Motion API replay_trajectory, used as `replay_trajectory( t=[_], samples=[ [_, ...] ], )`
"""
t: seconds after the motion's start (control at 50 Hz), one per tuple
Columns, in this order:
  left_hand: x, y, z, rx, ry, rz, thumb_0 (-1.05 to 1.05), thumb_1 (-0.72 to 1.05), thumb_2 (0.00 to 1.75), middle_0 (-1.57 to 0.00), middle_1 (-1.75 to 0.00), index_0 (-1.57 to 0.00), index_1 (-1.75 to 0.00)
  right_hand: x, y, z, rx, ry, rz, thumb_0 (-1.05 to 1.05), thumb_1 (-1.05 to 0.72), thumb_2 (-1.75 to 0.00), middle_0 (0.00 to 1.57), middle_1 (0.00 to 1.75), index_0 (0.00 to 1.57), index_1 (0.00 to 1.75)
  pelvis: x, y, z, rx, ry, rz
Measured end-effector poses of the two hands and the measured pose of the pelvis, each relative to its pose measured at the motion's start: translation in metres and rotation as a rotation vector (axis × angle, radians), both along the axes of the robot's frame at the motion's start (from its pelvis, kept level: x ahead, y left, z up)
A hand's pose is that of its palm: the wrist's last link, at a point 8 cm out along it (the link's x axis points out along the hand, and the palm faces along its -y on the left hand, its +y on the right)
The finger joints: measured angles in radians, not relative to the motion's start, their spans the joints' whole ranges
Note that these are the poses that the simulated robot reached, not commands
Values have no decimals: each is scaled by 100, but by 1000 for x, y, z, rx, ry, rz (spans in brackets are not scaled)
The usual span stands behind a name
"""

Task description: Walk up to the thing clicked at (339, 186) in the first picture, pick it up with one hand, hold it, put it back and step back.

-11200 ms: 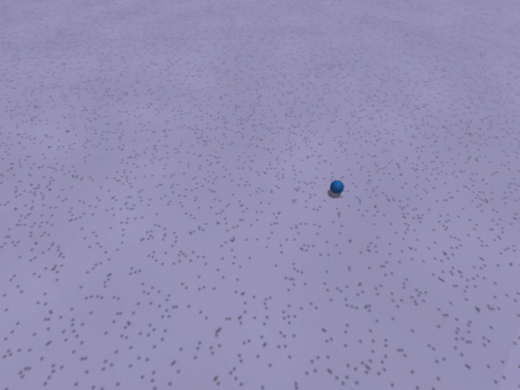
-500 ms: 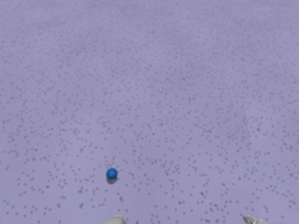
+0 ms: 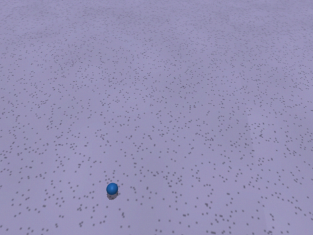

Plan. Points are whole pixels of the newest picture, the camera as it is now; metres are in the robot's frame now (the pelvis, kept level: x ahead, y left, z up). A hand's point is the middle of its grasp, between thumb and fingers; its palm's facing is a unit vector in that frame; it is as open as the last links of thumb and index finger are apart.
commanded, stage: walk up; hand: left
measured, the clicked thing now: (112, 188) +0.48 +0.24 -0.73
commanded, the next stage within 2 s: none
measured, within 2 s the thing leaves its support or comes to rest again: neither
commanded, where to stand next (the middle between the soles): +0.10 +0.00 m, yaw +1 degrees
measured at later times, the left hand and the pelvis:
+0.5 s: hand out of the picture +0.11 +0.25 -0.13, palm faces +0.00 -0.91 -0.41, open 7.4 cm; pelvis +0.07 -0.02 +0.01, yaw -1 degrees
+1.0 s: hand (71, 223) +0.19 +0.24 -0.15, palm faces -0.04 -0.89 -0.45, open 7.4 cm; pelvis +0.07 -0.03 -0.02, yaw -1 degrees
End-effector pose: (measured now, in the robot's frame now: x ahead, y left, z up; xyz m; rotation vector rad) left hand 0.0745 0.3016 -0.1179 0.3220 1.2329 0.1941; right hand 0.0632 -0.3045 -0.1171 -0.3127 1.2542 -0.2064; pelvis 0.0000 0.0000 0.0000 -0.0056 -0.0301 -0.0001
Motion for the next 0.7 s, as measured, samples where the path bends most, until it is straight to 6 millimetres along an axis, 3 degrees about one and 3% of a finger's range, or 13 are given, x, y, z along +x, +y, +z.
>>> replay_trajectory(
  t=[0.14,0.22,0.4,0.5,0.6,0.7],
  samples=[
    [10,2,1,-7,-12,1,0,91,90,-21,-30,-20,-30,22,2,5,-8,-37,15,0,-91,-89,21,30,20,30,5,3,2,0,-2,-3],
    [15,3,9,-9,-23,-21,0,91,90,-21,-30,-20,-30,30,1,14,2,-78,23,0,-91,-89,21,30,20,30,18,2,7,12,9,-16],
    [22,-2,17,70,-25,-20,0,91,90,-21,-30,-20,-30,36,-37,4,-14,-58,-20,0,-91,-89,21,30,20,30,50,-22,-1,2,-12,-16],
    [25,-10,26,75,-8,24,0,91,90,-21,-30,-20,-30,55,-38,2,-8,-12,2,0,-91,-90,20,30,20,30,74,-23,5,1,-8,-11],
    [45,-8,18,69,12,35,1,91,90,-21,-30,-20,-30,82,-26,-2,-1,7,25,0,-91,-90,20,30,20,30,92,-19,2,6,-9,-7],
    [83,1,-2,54,1,48,1,91,90,-21,-30,-20,-30,111,-11,-8,-11,-15,36,0,-91,-90,20,30,20,30,99,-9,-9,11,-2,0]
  ],
)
